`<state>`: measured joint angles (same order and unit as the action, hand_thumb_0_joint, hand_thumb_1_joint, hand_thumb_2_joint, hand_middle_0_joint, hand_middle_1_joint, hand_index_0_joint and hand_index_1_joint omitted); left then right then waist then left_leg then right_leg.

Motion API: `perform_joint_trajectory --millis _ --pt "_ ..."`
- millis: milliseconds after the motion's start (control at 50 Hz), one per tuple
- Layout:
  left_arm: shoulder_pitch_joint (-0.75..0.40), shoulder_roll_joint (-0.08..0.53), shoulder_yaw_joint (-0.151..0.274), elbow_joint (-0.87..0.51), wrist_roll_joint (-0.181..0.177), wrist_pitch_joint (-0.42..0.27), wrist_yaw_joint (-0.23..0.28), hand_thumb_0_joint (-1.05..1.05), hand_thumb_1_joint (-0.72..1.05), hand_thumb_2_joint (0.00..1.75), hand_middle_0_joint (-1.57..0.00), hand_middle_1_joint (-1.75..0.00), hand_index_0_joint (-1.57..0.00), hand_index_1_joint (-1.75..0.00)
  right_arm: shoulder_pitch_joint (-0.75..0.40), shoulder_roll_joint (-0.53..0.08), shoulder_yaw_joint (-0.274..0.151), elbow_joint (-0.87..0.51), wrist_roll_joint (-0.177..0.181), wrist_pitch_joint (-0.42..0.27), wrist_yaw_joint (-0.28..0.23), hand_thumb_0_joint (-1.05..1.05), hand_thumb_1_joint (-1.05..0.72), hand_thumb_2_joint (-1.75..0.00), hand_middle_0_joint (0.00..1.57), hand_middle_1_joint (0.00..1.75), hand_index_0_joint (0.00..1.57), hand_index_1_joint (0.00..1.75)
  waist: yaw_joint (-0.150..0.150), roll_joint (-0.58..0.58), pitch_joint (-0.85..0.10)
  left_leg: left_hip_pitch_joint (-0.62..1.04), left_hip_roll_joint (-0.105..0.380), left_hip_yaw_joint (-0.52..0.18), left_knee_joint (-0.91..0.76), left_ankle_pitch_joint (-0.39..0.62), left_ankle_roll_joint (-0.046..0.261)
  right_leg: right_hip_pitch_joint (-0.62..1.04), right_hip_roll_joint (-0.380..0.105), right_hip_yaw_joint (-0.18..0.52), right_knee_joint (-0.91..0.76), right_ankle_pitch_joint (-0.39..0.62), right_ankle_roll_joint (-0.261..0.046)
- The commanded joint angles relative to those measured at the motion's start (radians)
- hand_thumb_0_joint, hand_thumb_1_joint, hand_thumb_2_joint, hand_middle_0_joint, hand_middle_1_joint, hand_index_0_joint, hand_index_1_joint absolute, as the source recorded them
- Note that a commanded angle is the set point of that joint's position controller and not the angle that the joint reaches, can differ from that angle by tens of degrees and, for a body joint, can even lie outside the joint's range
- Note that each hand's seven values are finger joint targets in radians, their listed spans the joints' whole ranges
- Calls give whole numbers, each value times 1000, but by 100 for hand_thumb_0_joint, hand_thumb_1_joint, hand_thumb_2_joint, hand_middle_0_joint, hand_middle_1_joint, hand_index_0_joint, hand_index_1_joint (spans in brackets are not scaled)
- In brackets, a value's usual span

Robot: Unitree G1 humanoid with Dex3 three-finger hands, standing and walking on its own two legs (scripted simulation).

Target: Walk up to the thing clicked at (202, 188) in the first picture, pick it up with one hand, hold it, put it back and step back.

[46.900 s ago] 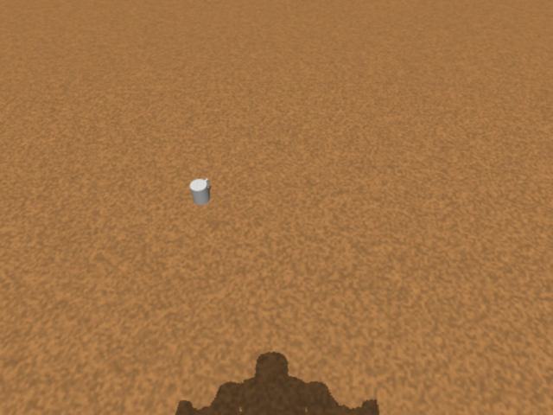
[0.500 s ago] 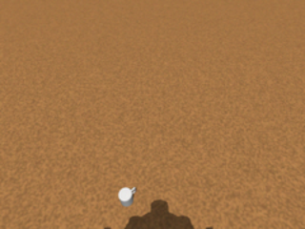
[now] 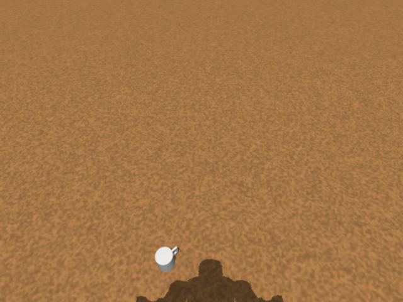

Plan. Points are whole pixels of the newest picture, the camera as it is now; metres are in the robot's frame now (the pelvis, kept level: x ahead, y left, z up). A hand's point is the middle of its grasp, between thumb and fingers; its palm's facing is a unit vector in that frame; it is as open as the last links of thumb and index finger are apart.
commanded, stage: stand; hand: left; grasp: from above
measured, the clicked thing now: (168, 256) +0.47 +0.19 -0.73
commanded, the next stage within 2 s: step back in 0.32 s
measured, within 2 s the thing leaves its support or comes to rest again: neither
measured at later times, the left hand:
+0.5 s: hand out of the picture +0.08 +0.27 -0.16, palm faces +0.00 -0.93 -0.37, open 7.4 cm
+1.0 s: hand out of the picture -0.04 +0.29 -0.19, palm faces -0.12 -0.92 -0.38, open 7.4 cm
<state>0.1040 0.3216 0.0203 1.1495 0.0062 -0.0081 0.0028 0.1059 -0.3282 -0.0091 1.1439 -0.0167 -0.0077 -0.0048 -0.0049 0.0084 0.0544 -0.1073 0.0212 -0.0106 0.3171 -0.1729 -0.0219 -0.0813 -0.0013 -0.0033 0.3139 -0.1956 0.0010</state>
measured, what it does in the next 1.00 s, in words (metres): walks backwards: right foot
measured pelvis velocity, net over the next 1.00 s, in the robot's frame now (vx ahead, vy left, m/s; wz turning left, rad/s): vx -0.14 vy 0.02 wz -0.11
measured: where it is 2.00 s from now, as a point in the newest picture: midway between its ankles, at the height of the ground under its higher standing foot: outside the picture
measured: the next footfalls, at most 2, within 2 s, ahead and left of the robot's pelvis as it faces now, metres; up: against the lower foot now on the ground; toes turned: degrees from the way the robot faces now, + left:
right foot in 1.00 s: -0.15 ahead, -0.11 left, +0.00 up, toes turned -3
left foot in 1.34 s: -0.21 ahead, +0.13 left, +0.00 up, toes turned -3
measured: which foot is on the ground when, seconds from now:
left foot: down 0.00-1.00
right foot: down 0.00-0.62, up 0.64-0.98, down 1.00-1.00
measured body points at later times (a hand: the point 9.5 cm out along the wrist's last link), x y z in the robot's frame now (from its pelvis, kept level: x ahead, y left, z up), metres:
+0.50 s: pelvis -0.02 +0.01 -0.01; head +0.03 +0.01 +0.43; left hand +0.08 +0.32 -0.14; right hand +0.07 -0.31 -0.14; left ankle +0.00 +0.13 -0.75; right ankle -0.01 -0.12 -0.75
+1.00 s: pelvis -0.14 +0.02 -0.03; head -0.07 +0.02 +0.41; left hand -0.03 +0.33 -0.16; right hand -0.05 -0.30 -0.15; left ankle +0.00 +0.14 -0.75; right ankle -0.19 -0.10 -0.75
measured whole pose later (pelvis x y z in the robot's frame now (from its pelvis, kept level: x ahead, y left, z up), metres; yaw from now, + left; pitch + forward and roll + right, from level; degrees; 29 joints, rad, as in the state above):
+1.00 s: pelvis -0.14 +0.02 -0.03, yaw -6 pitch -2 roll +0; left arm 0.18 0.39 0.08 0.90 0.01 0.05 -0.01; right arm 0.09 -0.37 -0.04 0.87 -0.03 0.04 0.00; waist 0.00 -0.01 0.17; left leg -0.45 0.06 0.06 0.61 -0.13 0.01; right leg -0.22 0.02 0.06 0.68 -0.43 0.00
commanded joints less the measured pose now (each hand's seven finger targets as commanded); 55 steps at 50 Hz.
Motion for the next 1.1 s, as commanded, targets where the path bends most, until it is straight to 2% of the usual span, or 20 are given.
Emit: perform_joint_trajectory --millis 0,180,280,300,360,500,540,560,580,600,620,700,820,900,960,980,1000,1020,1040,1080 --pt "-28 206 34 -54 4 -24 17 0 90 90 -20 -30 -20 -30 -30 -206 -34 -48 4 -21 -12 0 -90 -90 20 30 20 30 4 -10 -62 13 100 -81 -42 135 37 -7 -122 82 -49 149 -15" --pt "-36 215 36 -68 3 -29 18 0 90 90 -20 -30 -20 -30 -26 -210 -35 -57 3 -23 -12 0 -90 -90 20 30 20 30 0 2 -96 33 107 -74 -25 202 39 17 -129 88 -38 229 -19" --pt "-31 214 34 -68 4 -26 15 0 90 90 -20 -30 -20 -30 -30 -212 -34 -59 3 -22 -12 0 -90 -90 20 30 20 30 5 -2 -76 31 107 -78 -35 164 37 -7 -125 87 -47 180 -19" --pt "-21 299 75 -97 -13 -16 21 0 90 90 -20 -30 -20 -30 -76 -257 -52 -85 5 -4 -7 0 -90 -90 20 30 20 30 7 -13 27 -41 86 -83 73 289 53 -84 -110 105 32 362 -26" --pt "-9 289 85 -149 -18 -8 26 0 90 90 -20 -30 -20 -30 -26 -238 -56 -116 21 9 -6 0 -90 -90 20 30 20 30 -3 -32 -104 -31 65 -46 184 319 60 -41 -134 116 94 454 -78" --pt "-80 326 95 -268 5 23 26 0 90 90 -20 -30 -20 -30 22 -230 -83 -186 11 39 2 0 -90 -90 20 30 20 30 -12 -136 -127 -67 -38 -19 439 -21 63 -202 -263 213 127 354 -211" --pt "-124 325 95 -301 14 32 24 0 90 90 -20 -30 -20 -30 77 -239 -94 -192 5 42 10 0 -90 -90 20 30 20 30 -38 -164 -114 -39 -23 -42 451 -41 94 -294 -247 193 188 229 -197" --pt "-134 310 92 -312 11 37 23 0 90 90 -20 -30 -20 -30 104 -246 -98 -193 2 39 13 0 -90 -90 20 30 20 30 -51 -135 -98 -52 10 -64 391 46 110 -314 -204 163 256 143 -168" --pt "-127 276 87 -321 5 43 24 0 90 90 -20 -30 -20 -30 107 -289 -107 -204 -4 32 13 0 -90 -90 20 30 20 30 -58 25 -73 -108 130 -201 183 187 156 -322 -73 86 417 -23 -104" --pt "-93 228 80 -322 1 50 29 0 90 90 -20 -30 -20 -30 83 -354 -119 -215 -12 23 15 0 -90 -90 20 30 20 30 -44 223 -56 -135 293 -428 -7 314 210 -362 104 52 626 -373 -46" --pt "-53 239 89 -313 11 55 39 0 90 90 -20 -30 -20 -30 55 -406 -132 -240 -18 15 12 0 -90 -90 20 30 20 30 -35 219 -90 -149 352 -537 -23 274 277 -351 130 176 787 -479 -42" --pt "75 263 90 -268 -1 60 36 0 90 90 -20 -30 -20 -30 -59 -307 -114 -298 -16 7 -16 0 -90 -90 20 30 20 30 40 130 -92 -128 250 -306 51 205 240 -399 100 213 970 -317 -24" --pt "60 247 101 -330 11 49 17 0 90 90 -20 -30 -20 -30 36 -298 -113 -314 -17 8 -20 0 -90 -90 20 30 20 30 -26 119 -122 30 248 -244 98 240 274 -379 65 141 731 -349 35" --pt "132 241 108 -311 13 45 6 0 90 90 -20 -30 -20 -30 21 -322 -115 -332 -18 20 -14 0 -90 -90 20 30 20 30 -15 179 -148 -38 233 -212 89 118 228 -231 32 49 441 -295 14" --pt "289 230 118 -254 19 38 1 0 90 90 -20 -30 -20 -30 -24 -321 -112 -338 -10 38 -8 0 -90 -90 20 30 20 30 48 180 -171 -163 203 -180 141 2 162 -50 25 9 139 -117 -32" --pt "271 272 131 -268 36 33 3 0 90 90 -20 -30 -20 -30 -4 -284 -103 -338 -2 41 -5 0 -90 -90 20 30 20 30 40 59 -130 -299 130 -141 222 -112 96 -33 -58 171 78 -172 -67" --pt "206 372 158 -310 38 33 0 0 90 90 -20 -30 -20 -30 -31 -223 -90 -357 7 37 -7 0 -90 -90 20 30 20 30 47 -210 -37 -463 -75 -41 417 -322 26 -114 -257 469 -35 -239 -169" --pt "103 445 166 -360 42 32 4 0 90 90 -20 -30 -20 -30 -67 -248 -105 -349 -1 39 -23 0 -90 -90 20 30 20 30 70 -299 20 -393 -108 -80 688 -421 0 -344 -423 615 -99 -242 -316" --pt "36 395 155 -397 35 21 8 0 90 90 -20 -30 -20 -30 -28 -286 -113 -333 2 45 -21 0 -90 -90 20 30 20 30 25 -202 43 -341 -99 -163 825 -367 -3 -410 -395 538 -79 -154 -303" --pt "-67 303 131 -408 30 15 18 0 90 90 -20 -30 -20 -30 67 -251 -101 -295 22 36 -20 0 -90 -90 20 30 20 30 -56 -111 31 -351 -159 -164 869 -259 9 -313 -212 234 53 206 -188"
